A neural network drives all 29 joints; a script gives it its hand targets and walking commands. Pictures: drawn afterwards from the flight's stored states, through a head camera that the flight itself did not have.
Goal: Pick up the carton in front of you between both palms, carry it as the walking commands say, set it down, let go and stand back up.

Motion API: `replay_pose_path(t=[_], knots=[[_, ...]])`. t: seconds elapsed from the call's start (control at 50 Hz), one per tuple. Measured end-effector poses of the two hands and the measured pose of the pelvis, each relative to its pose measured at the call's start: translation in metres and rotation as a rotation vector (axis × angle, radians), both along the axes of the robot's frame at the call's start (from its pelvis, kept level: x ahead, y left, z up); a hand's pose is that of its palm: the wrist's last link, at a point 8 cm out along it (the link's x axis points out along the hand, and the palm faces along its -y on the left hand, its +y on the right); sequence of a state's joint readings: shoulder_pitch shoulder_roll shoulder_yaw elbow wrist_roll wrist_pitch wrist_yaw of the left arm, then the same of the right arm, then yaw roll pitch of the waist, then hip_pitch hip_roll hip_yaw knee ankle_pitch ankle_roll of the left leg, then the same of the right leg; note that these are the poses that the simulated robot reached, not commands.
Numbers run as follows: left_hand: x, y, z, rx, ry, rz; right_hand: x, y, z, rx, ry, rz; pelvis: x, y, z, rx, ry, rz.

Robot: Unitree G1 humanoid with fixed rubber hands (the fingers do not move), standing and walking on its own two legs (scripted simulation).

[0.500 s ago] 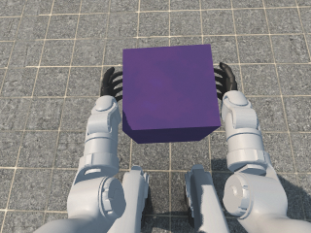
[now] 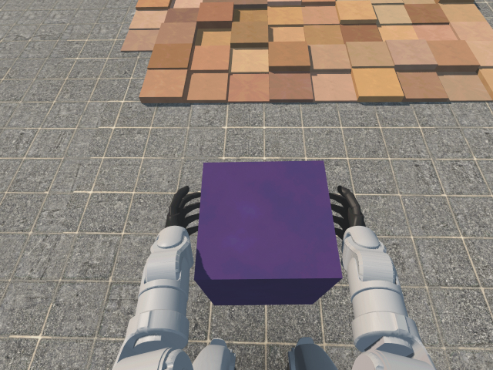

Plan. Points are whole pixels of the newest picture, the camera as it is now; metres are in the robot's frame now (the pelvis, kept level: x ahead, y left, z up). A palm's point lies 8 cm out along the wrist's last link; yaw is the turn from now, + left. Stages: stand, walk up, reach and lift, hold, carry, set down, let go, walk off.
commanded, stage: reach and lift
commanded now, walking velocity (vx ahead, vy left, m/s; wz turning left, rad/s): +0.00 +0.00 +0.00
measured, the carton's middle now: (263, 240) +0.36 +0.00 -0.09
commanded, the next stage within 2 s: hold in 1.40 s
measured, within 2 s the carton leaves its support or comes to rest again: neither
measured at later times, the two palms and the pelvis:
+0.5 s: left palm (153, 221) +0.31 +0.15 +0.09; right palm (378, 223) +0.31 -0.15 +0.09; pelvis +0.02 +0.00 +0.07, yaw +0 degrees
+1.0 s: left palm (152, 214) +0.32 +0.15 +0.10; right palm (380, 215) +0.32 -0.15 +0.10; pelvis +0.02 +0.00 +0.07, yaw +0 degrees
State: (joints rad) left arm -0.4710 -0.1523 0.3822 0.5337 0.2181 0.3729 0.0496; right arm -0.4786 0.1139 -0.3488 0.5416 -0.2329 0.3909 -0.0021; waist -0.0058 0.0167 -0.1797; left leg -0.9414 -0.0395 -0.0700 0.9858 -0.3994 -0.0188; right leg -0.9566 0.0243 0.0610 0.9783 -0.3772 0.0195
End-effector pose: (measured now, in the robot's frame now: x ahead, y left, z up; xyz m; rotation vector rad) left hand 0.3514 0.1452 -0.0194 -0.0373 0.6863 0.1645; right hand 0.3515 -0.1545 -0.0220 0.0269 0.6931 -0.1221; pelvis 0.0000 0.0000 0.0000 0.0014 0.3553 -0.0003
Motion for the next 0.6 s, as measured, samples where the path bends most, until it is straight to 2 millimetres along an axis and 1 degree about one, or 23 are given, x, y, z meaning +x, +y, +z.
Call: replay_pose_path(t=[0.1,0.2,0.32,0.38,0.46,0.6], knots=[[-0.009,0.001,0.030,0.003,-0.003,-0.007,-0.010,0.001,0.030,-0.001,-0.003,-0.003,0.009,0.001,0.024,-0.001,-0.086,-0.001],[-0.017,0.001,0.060,0.007,-0.013,-0.015,-0.020,0.001,0.060,-0.003,-0.013,-0.007,0.016,0.001,0.043,-0.002,-0.177,-0.001],[-0.026,0.002,0.093,0.019,-0.034,-0.035,-0.031,0.002,0.094,-0.009,-0.035,-0.012,0.021,0.001,0.059,-0.002,-0.288,-0.001],[-0.030,0.002,0.106,0.025,-0.039,-0.041,-0.035,0.002,0.108,-0.020,-0.040,-0.004,0.021,0.000,0.064,-0.003,-0.338,-0.002],[-0.035,0.003,0.114,0.032,-0.024,-0.046,-0.039,0.003,0.115,-0.027,-0.025,0.005,0.018,0.000,0.067,-0.003,-0.388,-0.001],[-0.039,0.004,0.112,0.031,-0.003,-0.044,-0.043,0.003,0.113,-0.023,-0.004,0.005,0.010,-0.001,0.067,-0.003,-0.422,0.001]])
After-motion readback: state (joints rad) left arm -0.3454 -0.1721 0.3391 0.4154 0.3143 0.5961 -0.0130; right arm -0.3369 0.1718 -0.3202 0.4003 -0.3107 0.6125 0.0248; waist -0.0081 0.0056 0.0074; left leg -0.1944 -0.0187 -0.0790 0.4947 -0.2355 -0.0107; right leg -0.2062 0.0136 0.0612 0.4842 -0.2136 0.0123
